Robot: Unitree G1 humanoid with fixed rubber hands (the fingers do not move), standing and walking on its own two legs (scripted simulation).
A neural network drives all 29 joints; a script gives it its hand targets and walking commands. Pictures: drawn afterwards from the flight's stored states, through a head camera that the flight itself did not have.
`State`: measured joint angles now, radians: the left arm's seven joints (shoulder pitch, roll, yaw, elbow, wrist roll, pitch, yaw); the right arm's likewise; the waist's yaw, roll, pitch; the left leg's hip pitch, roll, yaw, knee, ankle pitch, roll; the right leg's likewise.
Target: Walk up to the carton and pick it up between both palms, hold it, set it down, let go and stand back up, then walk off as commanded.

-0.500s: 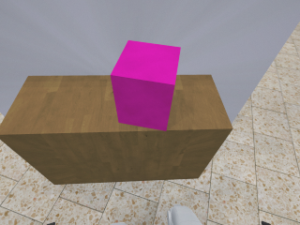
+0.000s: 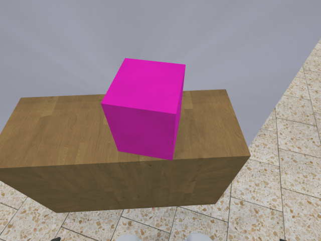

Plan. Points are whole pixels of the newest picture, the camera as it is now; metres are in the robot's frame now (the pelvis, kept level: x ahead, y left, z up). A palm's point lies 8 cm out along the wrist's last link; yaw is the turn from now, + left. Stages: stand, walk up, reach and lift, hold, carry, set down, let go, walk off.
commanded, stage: walk up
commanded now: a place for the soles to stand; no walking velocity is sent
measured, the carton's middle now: (149, 110) +0.51 +0.05 -0.02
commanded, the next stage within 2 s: reach and lift in 1.42 s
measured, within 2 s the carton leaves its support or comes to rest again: neither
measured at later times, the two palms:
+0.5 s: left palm out of the picture +0.12 +0.31 -0.11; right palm out of the picture +0.11 -0.30 -0.09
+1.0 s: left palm out of the picture +0.11 +0.31 -0.10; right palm out of the picture +0.11 -0.29 -0.10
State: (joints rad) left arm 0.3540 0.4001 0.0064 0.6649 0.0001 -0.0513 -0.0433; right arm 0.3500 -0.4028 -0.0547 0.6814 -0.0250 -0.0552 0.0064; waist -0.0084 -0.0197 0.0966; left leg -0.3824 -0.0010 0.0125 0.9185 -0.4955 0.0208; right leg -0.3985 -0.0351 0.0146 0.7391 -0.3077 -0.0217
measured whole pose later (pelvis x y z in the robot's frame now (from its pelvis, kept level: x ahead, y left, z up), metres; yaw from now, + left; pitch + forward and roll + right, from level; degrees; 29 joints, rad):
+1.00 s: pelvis +0.03 +0.02 -0.02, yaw +1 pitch -3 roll +1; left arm 0.33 0.40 0.01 0.67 0.00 -0.05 -0.02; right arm 0.35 -0.40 -0.05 0.69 -0.02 -0.06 -0.01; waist -0.01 -0.02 0.08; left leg -0.36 0.00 0.00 0.84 -0.43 0.01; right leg -0.42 -0.04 0.01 0.87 -0.40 0.01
